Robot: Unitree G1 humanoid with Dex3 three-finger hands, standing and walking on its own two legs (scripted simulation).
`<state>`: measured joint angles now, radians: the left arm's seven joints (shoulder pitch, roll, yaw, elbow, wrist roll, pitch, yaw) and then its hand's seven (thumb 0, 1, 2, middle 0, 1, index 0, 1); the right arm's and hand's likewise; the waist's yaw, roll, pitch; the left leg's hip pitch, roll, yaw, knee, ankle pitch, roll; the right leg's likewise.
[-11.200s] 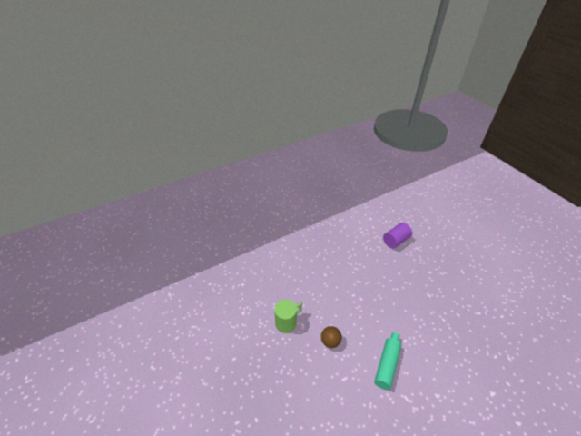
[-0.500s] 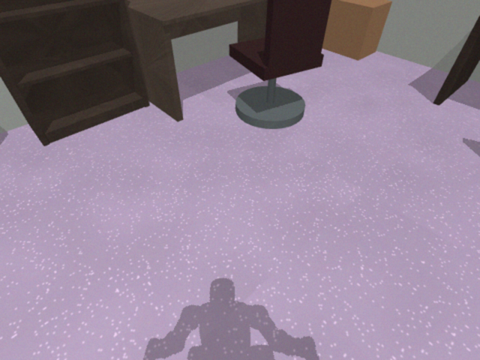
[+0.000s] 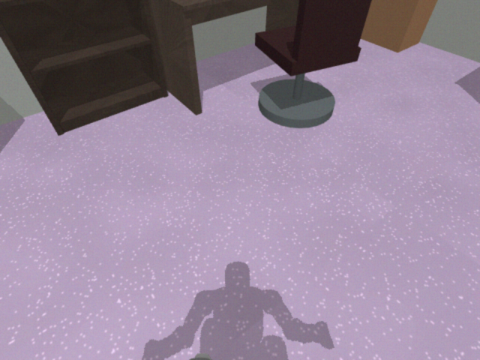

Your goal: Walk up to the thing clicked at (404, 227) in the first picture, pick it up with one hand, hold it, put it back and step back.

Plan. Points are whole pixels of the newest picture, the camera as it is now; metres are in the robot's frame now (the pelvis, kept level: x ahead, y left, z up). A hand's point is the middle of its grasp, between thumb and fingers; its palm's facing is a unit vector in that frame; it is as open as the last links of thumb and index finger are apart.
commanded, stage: walk up
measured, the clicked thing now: out of the picture +0.21 +1.20 -0.72
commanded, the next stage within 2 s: none
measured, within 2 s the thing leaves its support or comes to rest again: neither
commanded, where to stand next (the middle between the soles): +1.02 +0.01 m, yaw +0 degrees
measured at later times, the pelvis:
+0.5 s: pelvis +0.27 +0.00 +0.00, yaw -2 degrees
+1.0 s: pelvis +0.50 +0.00 -0.01, yaw +2 degrees
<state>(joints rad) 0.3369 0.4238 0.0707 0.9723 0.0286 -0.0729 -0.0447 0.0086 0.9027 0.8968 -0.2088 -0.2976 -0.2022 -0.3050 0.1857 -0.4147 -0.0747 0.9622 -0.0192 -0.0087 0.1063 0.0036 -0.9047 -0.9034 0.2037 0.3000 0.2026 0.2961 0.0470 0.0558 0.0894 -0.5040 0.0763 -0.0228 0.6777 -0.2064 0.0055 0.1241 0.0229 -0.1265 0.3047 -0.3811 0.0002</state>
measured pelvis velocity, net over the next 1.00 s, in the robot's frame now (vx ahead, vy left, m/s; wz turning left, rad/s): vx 0.50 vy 0.00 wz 0.04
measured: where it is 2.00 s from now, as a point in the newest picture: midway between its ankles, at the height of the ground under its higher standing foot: (250, 232)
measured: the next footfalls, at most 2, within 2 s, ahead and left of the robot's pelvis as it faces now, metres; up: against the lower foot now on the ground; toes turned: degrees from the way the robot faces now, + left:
left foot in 0.06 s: +0.22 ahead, +0.13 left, +0.00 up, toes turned +4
right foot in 0.52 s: +0.44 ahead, -0.14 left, +0.00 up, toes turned -6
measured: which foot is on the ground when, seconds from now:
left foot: up 0.00-0.04, down 0.06-0.56, up 0.58-0.96, down 0.98-1.00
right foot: down 0.00-0.10, up 0.12-0.50, down 0.52-1.00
